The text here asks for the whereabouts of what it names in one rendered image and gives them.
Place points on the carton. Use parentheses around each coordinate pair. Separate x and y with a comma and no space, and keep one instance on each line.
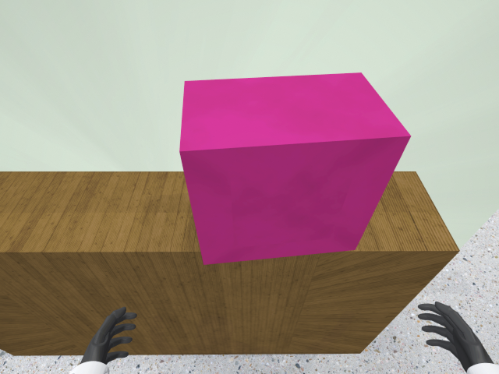
(285,165)

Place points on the right robot hand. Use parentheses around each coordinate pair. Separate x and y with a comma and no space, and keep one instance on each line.
(463,343)

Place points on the pedestal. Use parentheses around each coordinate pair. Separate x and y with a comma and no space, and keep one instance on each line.
(77,245)

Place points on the left robot hand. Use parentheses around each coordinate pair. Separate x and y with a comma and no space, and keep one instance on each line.
(102,341)

